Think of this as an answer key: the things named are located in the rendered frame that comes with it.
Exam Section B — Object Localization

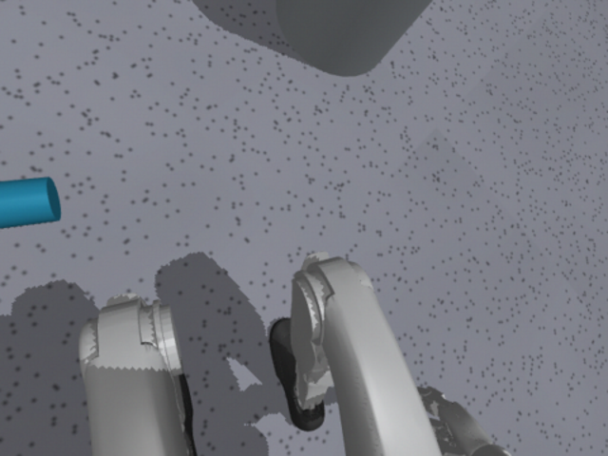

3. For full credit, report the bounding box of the left robot foot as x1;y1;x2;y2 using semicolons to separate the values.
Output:
179;374;198;456

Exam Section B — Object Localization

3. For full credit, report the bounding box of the right robot foot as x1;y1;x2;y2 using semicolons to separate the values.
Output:
270;318;325;431

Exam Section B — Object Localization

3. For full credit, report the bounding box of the right robot hand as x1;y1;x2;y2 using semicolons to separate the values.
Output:
417;386;494;456

